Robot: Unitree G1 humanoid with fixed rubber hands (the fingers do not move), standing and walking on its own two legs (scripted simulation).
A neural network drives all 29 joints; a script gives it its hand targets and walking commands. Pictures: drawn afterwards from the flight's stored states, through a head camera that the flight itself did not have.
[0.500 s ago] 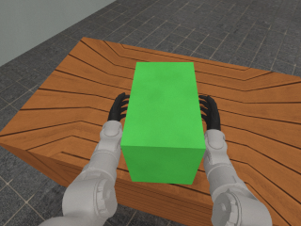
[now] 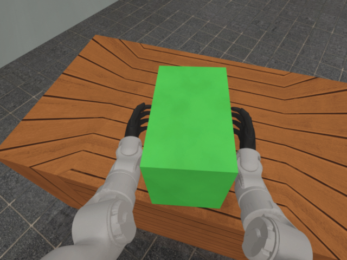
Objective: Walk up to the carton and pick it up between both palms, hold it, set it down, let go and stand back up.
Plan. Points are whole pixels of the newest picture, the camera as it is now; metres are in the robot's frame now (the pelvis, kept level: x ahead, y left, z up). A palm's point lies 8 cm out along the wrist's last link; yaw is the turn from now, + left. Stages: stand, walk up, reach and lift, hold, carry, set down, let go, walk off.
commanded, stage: set down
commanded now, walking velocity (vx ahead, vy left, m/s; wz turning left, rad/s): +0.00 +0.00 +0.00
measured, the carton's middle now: (188, 135) +0.42 -0.03 -0.02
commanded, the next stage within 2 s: none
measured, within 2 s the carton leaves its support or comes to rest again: rests again in 0.18 s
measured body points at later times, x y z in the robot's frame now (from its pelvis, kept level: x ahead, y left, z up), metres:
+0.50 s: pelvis +0.00 +0.00 +0.00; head +0.08 +0.02 +0.44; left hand +0.42 +0.11 +0.01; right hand +0.38 -0.17 +0.02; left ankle -0.01 +0.11 -0.75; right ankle -0.02 -0.13 -0.75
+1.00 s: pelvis -0.01 +0.00 +0.00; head +0.09 +0.03 +0.44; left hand +0.42 +0.11 +0.01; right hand +0.37 -0.17 +0.02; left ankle -0.01 +0.11 -0.75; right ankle -0.02 -0.13 -0.75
